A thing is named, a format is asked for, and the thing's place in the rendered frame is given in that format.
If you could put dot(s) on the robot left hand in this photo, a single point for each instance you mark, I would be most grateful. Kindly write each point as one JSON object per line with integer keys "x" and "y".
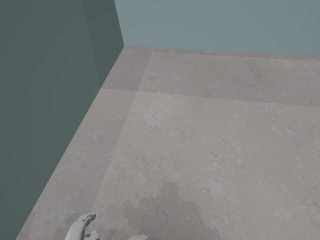
{"x": 77, "y": 229}

